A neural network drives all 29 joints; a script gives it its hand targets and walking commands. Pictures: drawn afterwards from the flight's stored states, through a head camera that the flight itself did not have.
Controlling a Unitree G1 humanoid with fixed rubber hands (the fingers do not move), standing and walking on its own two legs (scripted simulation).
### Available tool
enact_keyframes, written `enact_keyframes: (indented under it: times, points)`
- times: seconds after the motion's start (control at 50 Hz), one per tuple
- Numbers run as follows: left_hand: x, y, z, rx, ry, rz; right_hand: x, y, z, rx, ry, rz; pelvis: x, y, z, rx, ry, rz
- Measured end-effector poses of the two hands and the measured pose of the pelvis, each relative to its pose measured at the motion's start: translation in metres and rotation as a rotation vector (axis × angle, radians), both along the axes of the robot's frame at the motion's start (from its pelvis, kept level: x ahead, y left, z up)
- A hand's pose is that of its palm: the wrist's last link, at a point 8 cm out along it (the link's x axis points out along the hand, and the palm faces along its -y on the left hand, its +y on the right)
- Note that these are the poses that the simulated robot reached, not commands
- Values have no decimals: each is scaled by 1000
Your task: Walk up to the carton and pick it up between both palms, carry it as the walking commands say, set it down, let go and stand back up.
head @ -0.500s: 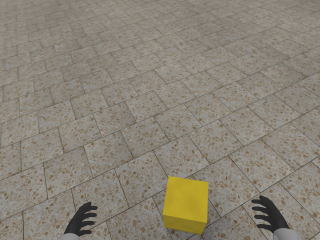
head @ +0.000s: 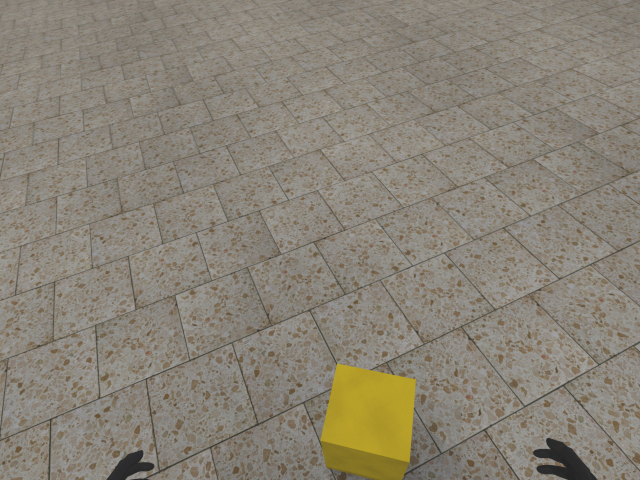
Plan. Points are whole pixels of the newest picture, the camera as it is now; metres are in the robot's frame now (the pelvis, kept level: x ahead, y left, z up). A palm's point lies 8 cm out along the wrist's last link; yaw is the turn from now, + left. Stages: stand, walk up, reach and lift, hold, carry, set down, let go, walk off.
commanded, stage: stand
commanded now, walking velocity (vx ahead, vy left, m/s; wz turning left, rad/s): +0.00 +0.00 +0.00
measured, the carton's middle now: (368, 425) +0.37 -0.05 -0.64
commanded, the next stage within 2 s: none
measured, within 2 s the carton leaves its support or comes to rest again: neither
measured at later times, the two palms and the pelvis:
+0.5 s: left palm out of the picture +0.07 +0.32 -0.09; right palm out of the picture +0.08 -0.29 -0.10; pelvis -0.01 +0.01 +0.01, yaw +0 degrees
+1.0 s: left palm out of the picture +0.05 +0.33 -0.09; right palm out of the picture +0.07 -0.29 -0.10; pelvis -0.02 +0.02 +0.01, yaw -1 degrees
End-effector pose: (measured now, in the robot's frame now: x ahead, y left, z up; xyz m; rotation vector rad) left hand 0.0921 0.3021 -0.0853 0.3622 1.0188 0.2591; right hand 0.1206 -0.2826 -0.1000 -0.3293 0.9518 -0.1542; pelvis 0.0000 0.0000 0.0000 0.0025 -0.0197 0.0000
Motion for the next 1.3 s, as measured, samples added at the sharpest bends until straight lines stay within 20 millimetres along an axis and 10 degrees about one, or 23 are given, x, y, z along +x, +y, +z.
enact_keyframes:
  times: [1.3]
  points:
    - [-36,26,-8,-2,160,5,-66,-1,-12,-19,200,-55,-22,16,7,5,-16,-23]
